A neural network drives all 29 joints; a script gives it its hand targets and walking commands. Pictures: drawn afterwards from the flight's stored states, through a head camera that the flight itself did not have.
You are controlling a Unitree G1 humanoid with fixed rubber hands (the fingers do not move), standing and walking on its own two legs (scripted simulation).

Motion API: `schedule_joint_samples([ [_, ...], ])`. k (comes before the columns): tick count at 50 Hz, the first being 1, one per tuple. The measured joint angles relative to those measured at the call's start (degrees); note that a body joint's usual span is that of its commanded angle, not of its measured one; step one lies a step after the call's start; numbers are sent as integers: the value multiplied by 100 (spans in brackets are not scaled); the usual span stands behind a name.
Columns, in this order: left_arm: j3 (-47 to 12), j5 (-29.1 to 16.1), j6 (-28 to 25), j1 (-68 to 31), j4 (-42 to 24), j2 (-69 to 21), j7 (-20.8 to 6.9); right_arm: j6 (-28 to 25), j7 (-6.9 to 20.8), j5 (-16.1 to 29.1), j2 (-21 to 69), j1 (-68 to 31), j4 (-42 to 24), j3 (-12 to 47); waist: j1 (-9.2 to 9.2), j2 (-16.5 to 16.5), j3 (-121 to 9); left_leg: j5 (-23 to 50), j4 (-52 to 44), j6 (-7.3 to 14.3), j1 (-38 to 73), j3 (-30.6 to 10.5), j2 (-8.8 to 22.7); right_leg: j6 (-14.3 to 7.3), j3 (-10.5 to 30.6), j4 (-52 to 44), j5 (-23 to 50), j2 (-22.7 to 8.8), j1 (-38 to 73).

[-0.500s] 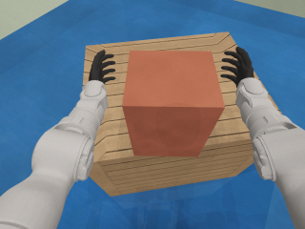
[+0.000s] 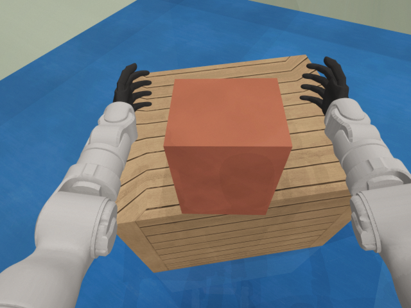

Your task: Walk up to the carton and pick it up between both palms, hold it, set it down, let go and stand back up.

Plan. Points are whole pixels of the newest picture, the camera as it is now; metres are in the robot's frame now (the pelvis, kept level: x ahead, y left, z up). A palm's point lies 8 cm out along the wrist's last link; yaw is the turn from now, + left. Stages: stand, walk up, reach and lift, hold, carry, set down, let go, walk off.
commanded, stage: set down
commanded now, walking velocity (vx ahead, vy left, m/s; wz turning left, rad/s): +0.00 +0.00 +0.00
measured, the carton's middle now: (224, 153) +0.47 +0.00 -0.02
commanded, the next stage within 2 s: none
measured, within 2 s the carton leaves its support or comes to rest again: neither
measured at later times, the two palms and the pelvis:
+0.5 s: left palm (118, 130) +0.42 +0.20 +0.12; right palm (326, 118) +0.44 -0.18 +0.14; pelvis -0.01 +0.00 +0.01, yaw +1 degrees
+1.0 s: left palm (121, 170) +0.37 +0.20 +0.05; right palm (335, 160) +0.39 -0.21 +0.07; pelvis +0.01 +0.00 +0.01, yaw +0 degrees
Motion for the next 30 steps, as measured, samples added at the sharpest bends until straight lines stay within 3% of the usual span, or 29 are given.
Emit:
schedule_joint_samples([
  [12,-116,-242,191,-14,190,76,19,633,-61,-105,90,79,-370,-82,-142,-220,151,82,-155,11,454,50,-2,-27,44,-47,36,4,384],
  [21,87,269,169,698,-426,-182,28,377,-12,-204,363,530,-245,-300,-170,-337,313,67,-193,1,796,-8,-13,-17,-13,-212,64,-4,815],
  [30,-249,-20,45,920,-443,-176,225,254,94,-648,494,897,-344,-775,-206,-241,363,-49,78,45,617,-86,-70,10,-81,17,-59,-66,691],
])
